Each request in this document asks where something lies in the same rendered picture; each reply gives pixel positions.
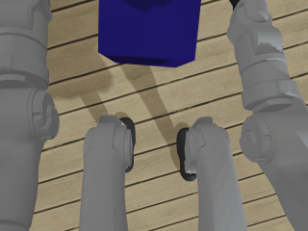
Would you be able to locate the robot right hand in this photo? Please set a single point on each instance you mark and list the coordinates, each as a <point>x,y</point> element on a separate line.
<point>234,3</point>

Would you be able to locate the robot left forearm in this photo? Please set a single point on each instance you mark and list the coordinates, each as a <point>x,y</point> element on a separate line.
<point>24,43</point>

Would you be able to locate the robot right forearm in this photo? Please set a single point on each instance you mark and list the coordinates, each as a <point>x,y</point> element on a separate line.
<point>262,64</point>

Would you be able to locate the right robot foot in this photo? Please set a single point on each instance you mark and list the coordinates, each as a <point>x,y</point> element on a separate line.
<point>180,146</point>

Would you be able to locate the right robot upper arm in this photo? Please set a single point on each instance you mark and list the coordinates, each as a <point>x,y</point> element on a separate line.
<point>278,143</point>

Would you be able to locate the carton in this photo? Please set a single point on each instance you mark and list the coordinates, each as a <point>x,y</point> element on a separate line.
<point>148,32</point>

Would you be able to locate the left robot upper arm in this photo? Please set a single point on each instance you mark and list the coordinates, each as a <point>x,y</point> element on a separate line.
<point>28,118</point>

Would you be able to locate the right robot thigh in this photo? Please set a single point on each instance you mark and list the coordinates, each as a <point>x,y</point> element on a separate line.
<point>220,204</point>

